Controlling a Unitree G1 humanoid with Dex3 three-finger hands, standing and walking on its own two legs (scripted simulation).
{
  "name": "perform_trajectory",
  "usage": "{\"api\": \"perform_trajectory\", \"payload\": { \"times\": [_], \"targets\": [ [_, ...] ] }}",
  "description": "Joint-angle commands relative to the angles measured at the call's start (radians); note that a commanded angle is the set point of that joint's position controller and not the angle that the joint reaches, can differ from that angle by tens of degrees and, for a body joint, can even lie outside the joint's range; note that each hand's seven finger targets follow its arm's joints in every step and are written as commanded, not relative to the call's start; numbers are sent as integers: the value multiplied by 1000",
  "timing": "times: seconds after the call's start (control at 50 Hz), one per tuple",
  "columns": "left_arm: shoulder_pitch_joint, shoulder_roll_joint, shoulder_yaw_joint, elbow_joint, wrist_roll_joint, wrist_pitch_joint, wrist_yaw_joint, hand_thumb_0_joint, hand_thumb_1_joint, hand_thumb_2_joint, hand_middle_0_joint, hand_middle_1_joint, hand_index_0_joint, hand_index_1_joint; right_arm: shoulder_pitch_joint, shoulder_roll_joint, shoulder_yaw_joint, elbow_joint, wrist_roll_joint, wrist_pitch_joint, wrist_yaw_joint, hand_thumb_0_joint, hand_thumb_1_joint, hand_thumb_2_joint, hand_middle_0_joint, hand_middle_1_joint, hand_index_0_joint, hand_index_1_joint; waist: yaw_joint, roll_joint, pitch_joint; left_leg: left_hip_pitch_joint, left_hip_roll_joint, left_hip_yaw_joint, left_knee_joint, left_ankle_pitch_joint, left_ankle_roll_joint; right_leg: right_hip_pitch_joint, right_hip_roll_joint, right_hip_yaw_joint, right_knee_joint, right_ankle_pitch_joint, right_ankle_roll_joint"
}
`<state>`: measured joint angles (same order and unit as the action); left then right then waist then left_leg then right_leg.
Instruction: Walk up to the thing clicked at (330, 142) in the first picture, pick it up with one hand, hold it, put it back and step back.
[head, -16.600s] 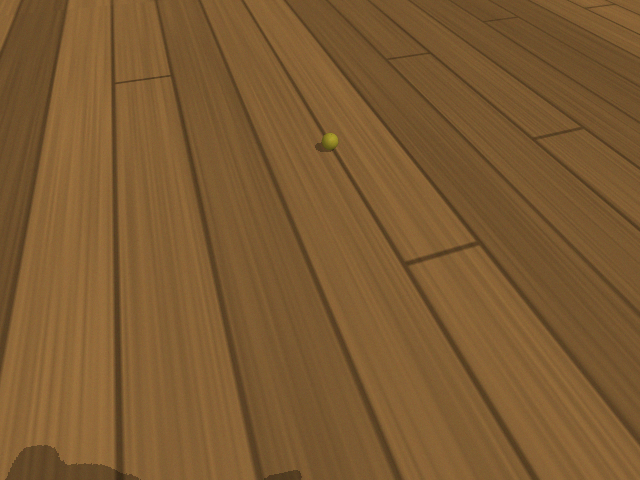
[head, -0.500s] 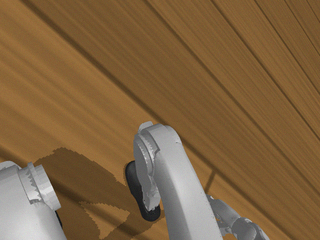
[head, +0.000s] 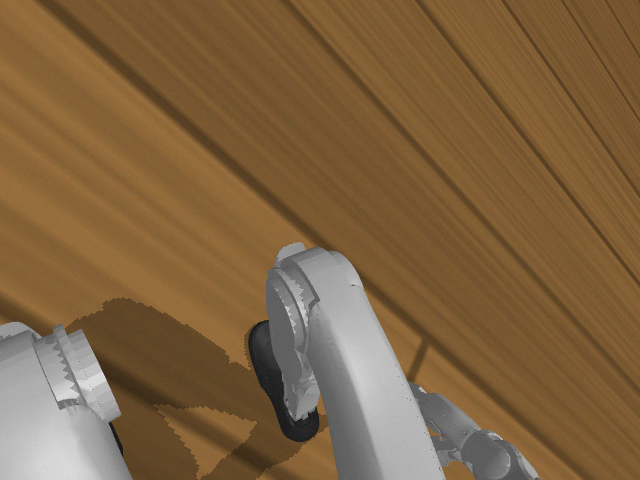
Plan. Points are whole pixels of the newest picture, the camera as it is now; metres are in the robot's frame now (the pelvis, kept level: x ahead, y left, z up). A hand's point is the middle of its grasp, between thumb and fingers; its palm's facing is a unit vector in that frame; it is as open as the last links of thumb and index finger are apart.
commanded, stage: close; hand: left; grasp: from above
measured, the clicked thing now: out of the picture +0.44 +0.38 -0.25
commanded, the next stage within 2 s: settle in 0.84 s
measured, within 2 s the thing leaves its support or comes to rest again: leaves its support in 1.26 s
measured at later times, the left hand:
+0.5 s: hand out of the picture +0.42 +0.38 -0.23, palm faces -0.42 -0.17 -0.89, open 11.4 cm
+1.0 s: hand out of the picture +0.42 +0.38 -0.22, palm faces -0.40 -0.17 -0.90, open 11.2 cm
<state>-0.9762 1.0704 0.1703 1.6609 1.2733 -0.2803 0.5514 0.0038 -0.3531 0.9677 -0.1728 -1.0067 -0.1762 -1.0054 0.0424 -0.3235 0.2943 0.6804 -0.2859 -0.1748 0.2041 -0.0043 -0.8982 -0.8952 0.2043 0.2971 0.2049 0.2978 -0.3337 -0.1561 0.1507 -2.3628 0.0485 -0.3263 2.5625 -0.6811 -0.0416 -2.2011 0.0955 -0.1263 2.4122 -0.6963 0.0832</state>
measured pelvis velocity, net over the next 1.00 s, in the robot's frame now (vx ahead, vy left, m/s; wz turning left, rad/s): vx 0.00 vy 0.00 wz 0.00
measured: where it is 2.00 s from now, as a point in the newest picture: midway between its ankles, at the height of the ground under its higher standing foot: (208, 442)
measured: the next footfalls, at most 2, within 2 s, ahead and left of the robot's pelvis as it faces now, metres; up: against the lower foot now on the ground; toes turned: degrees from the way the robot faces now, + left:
none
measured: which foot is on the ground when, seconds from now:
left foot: down 0.00-1.00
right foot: down 0.00-1.00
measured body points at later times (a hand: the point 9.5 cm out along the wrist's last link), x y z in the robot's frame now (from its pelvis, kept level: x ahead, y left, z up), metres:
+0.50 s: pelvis +0.00 +0.00 +0.00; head +0.25 +0.14 +0.34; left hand +0.44 +0.38 -0.18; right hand +0.09 -0.25 -0.06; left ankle +0.07 +0.14 -0.26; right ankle +0.11 -0.13 -0.26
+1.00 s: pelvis +0.00 +0.00 +0.00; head +0.26 +0.14 +0.34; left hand +0.44 +0.38 -0.17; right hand +0.09 -0.25 -0.06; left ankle +0.07 +0.14 -0.26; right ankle +0.11 -0.13 -0.26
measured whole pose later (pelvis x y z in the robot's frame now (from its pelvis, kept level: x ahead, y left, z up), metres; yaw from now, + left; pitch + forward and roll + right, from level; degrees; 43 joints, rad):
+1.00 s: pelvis +0.00 +0.00 +0.00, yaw +0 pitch +25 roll -14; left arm -0.99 1.08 0.16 1.66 1.26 -0.28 0.55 0.05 -0.13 0.62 -0.56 -0.88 -0.50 -0.81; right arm 0.05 -0.33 0.30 0.68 -0.28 -0.20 0.21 0.00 -0.91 -0.90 0.20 0.30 0.20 0.30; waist -0.33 -0.16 0.16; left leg -2.36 0.05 -0.33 2.56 -0.68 -0.04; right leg -2.20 0.09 -0.13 2.41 -0.70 0.08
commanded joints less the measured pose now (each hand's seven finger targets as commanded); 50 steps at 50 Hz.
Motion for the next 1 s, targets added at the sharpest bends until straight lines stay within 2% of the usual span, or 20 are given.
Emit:
{"api": "perform_trajectory", "payload": {
  "times": [0.0,0.08,0.14,0.16,0.2,0.24,0.3,0.34,0.4,0.48,0.58,0.6,0.62,0.64,0.7,0.74,0.82,0.88,0.92,0.98],
  "targets": [
    [-236,260,8,-127,-16,0,34,0,-216,922,-243,-1013,-267,-988,157,-325,-102,6,2,-4,-14,0,-891,-899,200,299,200,299,-24,535,-620,515,26,165,-239,165,43,283,24,-148,-216,254,-87],
    [-228,237,-8,-112,-19,2,29,0,-158,870,-269,-1010,-307,-970,161,-326,-102,6,1,-5,-10,0,-892,-899,200,299,200,299,-29,551,-609,528,25,157,-250,184,36,271,22,-162,-202,263,-89],
    [-230,274,22,-145,-12,-1,33,0,-124,874,-304,-1003,-338,-967,168,-329,-103,7,0,-3,-8,0,-893,-900,200,299,199,299,-20,568,-625,549,26,156,-253,196,34,280,22,-163,-203,269,-89],
    [-232,229,-4,-135,-13,-1,27,0,-106,856,-301,-1014,-345,-968,160,-327,-103,-5,-3,-5,-5,0,-892,-899,200,299,199,299,-30,563,-618,548,24,156,-254,197,34,273,20,-164,-200,270,-89],
    [-239,262,10,-151,-13,-1,29,0,-89,837,-303,-1021,-355,-966,162,-328,-104,0,1,-8,-5,0,-893,-899,200,299,199,299,-29,542,-617,525,27,160,-237,180,42,278,23,-155,-210,267,-85],
    [-232,274,30,-154,-12,-3,35,0,-57,851,-327,-1017,-377,-965,173,-327,-104,11,3,-6,-6,0,-892,-899,200,299,200,299,-24,554,-642,538,28,159,-244,202,39,297,23,-155,-209,282,-86],
    [-246,221,-10,-155,-19,-11,34,0,12,852,-373,-1033,-428,-975,161,-324,-101,2,2,-9,-4,0,-893,-899,200,299,199,299,-34,547,-613,532,26,155,-248,188,37,271,21,-166,-207,269,-86],
    [-222,261,16,-132,-11,-10,36,0,61,869,-399,-1056,-460,-993,166,-331,-105,11,2,-9,-4,0,-893,-899,200,299,199,299,-29,546,-606,532,28,153,-251,176,37,261,24,-166,-204,255,-88],
    [-233,233,-3,-128,-8,-11,38,0,122,876,-448,-1056,-509,-993,166,-326,-98,5,-5,-10,-2,0,-894,-899,200,299,199,299,-33,557,-615,545,27,155,-251,191,35,277,23,-164,-203,270,-88],
    [-246,267,17,-132,-8,-8,42,0,188,871,-494,-1044,-556,-979,185,-332,-98,14,1,-13,-1,0,-893,-899,200,299,199,299,-39,539,-603,519,25,156,-245,169,42,272,20,-159,-211,255,-85],
    [-236,253,5,-119,-21,-8,44,0,295,900,-594,-1036,-648,-979,161,-330,-95,2,5,-20,-6,0,-895,-900,200,299,199,299,-28,510,-615,503,28,157,-236,156,44,281,25,-154,-219,248,-84],
    [-242,282,18,-120,-20,-10,45,0,318,922,-623,-1029,-671,-980,171,-335,-93,9,6,-19,-5,0,-896,-900,200,299,199,299,-32,518,-600,498,26,158,-236,153,44,276,20,-158,-214,241,-84],
    [-232,261,2,-105,-15,-8,40,0,346,902,-629,-1031,-685,-973,175,-334,-96,4,4,-21,-5,0,-895,-900,200,299,199,299,-35,526,-589,495,26,158,-241,150,43,270,21,-154,-212,236,-87],
    [-219,275,25,-103,-16,-9,45,0,357,902,-644,-1024,-697,-969,178,-329,-94,12,-2,-18,-6,0,-895,-900,200,299,199,299,-27,515,-612,500,28,156,-243,162,43,290,26,-157,-215,249,-85],
    [-253,244,-13,-128,-22,-9,38,0,416,896,-696,-1005,-747,-952,166,-330,-91,-5,2,-20,-7,0,-896,-900,200,299,199,299,-34,518,-598,496,24,160,-238,154,45,274,22,-157,-218,246,-83],
    [-245,272,6,-125,-26,-6,39,0,447,922,-726,-1006,-772,-959,166,-338,-94,1,8,-23,-8,0,-897,-900,200,299,199,299,-29,521,-606,508,25,154,-247,155,41,268,21,-164,-209,239,-86],
    [-234,262,7,-127,-23,-5,35,0,519,897,-777,-986,-827,-934,179,-335,-96,7,5,-22,-7,0,-896,-900,200,299,199,299,-29,530,-625,527,27,155,-245,187,39,291,22,-162,-207,268,-85],
    [-208,238,-7,-87,-21,2,31,0,563,924,-823,-992,-867,-946,179,-329,-96,7,3,-22,-5,0,-898,-901,200,299,199,299,-30,521,-604,512,25,160,-242,177,41,282,24,-158,-212,262,-85],
    [-229,252,7,-108,-30,0,30,0,597,952,-856,-981,-893,-943,187,-331,-99,14,5,-20,-4,0,-897,-900,200,299,199,299,-32,526,-597,510,26,156,-246,175,39,273,21,-163,-208,256,-86],
    [-237,262,0,-118,-27,8,18,0,545,980,-876,-980,-912,-946,181,-330,-102,8,12,-22,-4,0,-904,-900,200,300,200,300,-28,529,-596,508,24,162,-241,161,42,267,19,-152,-214,243,-86]
  ]
}}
